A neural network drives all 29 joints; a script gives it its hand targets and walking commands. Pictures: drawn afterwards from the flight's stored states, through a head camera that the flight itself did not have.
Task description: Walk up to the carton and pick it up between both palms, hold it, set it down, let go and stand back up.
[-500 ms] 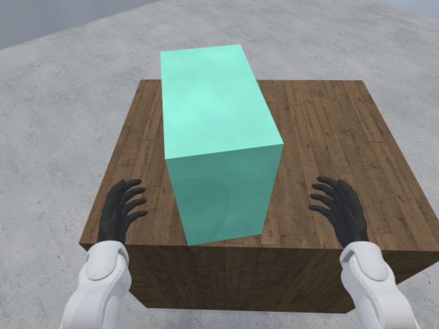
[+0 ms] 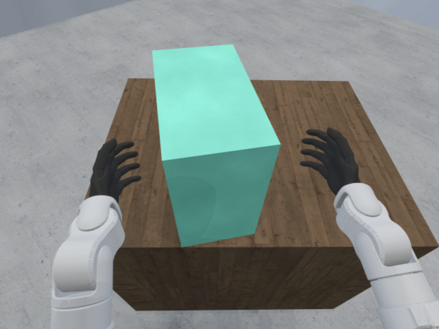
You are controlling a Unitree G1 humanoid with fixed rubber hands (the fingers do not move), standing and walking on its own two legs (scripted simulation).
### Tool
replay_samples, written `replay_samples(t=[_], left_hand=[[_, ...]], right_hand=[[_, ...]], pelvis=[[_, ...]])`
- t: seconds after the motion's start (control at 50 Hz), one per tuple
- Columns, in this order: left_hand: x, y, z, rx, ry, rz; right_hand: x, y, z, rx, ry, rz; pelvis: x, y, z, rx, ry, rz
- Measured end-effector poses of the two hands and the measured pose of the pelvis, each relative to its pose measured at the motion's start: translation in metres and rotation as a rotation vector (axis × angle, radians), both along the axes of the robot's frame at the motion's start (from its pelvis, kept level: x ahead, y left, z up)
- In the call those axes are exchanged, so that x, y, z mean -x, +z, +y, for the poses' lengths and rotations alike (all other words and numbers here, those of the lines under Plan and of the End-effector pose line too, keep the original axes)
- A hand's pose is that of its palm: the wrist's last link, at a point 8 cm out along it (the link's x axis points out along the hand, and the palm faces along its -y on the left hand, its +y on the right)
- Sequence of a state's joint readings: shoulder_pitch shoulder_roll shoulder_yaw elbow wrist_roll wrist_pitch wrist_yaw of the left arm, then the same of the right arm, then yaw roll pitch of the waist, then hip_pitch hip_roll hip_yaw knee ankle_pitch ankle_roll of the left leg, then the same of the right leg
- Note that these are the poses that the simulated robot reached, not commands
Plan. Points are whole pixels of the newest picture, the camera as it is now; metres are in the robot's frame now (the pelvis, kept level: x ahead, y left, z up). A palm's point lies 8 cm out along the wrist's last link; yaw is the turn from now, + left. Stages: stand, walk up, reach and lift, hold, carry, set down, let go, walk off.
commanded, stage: reach and lift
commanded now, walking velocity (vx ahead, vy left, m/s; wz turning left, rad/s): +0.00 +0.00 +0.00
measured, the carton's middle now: (206, 148) +0.45 +0.08 +0.05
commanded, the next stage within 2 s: none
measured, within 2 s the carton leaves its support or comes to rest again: neither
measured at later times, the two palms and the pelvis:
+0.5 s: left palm (104, 145) +0.32 +0.22 +0.17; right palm (334, 122) +0.40 -0.14 +0.18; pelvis -0.01 +0.00 +0.00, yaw +0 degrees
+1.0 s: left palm (95, 98) +0.38 +0.24 +0.22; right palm (322, 76) +0.46 -0.12 +0.23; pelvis +0.01 +0.01 +0.00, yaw +1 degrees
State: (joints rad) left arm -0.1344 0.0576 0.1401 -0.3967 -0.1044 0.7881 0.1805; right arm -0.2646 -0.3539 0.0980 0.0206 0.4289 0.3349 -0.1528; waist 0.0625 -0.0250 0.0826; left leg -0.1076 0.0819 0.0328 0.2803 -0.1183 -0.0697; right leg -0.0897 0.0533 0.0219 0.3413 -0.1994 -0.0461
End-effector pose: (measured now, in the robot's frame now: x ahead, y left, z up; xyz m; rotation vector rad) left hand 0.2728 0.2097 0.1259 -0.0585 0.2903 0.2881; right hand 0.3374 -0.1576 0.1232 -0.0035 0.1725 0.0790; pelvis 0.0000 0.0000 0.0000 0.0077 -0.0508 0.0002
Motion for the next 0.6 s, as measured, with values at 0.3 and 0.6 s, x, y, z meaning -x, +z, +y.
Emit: replay_samples(t=[0.3, 0.6], left_hand=[[-0.031, 0.033, 0.002, -0.003, 0.005, -0.010], [-0.061, 0.057, 0.010, -0.021, 0.011, -0.013]], right_hand=[[-0.036, 0.033, 0.009, 0.015, 0.029, -0.010], [-0.078, 0.067, 0.024, 0.014, 0.043, -0.002]], pelvis=[[0.010, -0.002, 0.003, -0.001, -0.012, 0.043], [0.010, -0.004, 0.000, 0.003, 0.003, 0.090]])
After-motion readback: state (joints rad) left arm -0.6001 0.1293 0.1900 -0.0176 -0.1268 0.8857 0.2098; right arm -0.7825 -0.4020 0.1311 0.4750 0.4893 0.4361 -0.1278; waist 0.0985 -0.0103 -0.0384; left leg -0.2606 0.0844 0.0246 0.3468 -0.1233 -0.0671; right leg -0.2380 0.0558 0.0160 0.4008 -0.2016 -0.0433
